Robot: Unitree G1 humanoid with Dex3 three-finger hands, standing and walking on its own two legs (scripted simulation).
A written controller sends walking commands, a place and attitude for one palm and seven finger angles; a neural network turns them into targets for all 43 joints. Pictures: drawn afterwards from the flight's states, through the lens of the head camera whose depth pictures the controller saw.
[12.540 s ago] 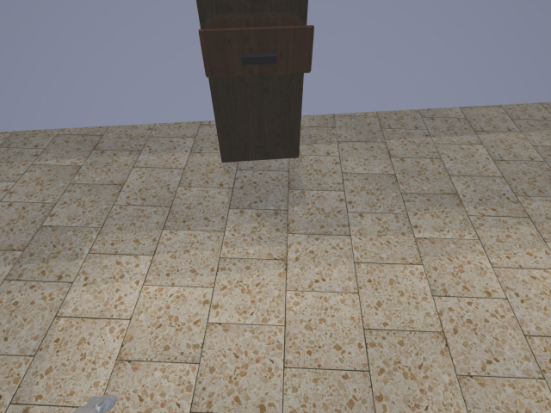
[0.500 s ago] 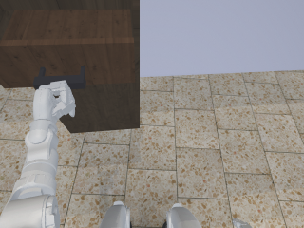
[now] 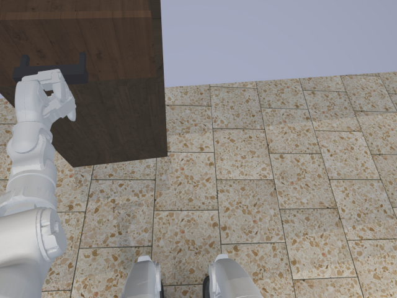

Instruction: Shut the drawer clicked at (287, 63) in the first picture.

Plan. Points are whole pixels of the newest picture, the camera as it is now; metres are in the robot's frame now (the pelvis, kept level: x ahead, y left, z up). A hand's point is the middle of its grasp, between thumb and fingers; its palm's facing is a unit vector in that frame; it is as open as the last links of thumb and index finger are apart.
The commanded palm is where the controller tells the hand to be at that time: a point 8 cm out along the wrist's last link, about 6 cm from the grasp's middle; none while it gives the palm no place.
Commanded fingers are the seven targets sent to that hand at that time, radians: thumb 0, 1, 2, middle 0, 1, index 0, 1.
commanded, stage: push the drawer shut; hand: left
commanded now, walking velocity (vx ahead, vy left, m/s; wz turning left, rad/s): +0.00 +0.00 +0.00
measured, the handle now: (53, 66) +0.57 +0.26 +0.06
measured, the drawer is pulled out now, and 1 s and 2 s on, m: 0.08 0.00 0.00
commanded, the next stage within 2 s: pull the fist back off the drawer in 1.02 s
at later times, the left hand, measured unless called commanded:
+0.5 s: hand (69, 76) +0.54 +0.23 +0.06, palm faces +0.10 -0.99 -0.01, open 3.4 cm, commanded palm +0.53 +0.27 +0.06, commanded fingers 0.00 0.90 0.90 -1.40 -1.60 -1.40 -1.60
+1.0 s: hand (62, 65) +0.58 +0.25 +0.06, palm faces +0.10 -0.99 -0.03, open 3.2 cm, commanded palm +0.60 +0.25 +0.06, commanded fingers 0.00 0.90 0.90 -1.40 -1.60 -1.40 -1.60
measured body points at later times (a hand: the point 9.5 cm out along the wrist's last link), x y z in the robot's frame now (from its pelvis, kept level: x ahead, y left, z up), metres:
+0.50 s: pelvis +0.00 +0.01 -0.01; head +0.17 +0.04 +0.41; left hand +0.53 +0.28 +0.06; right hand -0.01 -0.26 -0.11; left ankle +0.03 +0.11 -0.65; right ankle +0.01 -0.12 -0.65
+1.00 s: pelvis -0.01 +0.02 -0.02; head +0.18 +0.07 +0.38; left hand +0.57 +0.30 +0.06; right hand -0.06 -0.24 -0.11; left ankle +0.03 +0.11 -0.65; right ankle +0.01 -0.12 -0.65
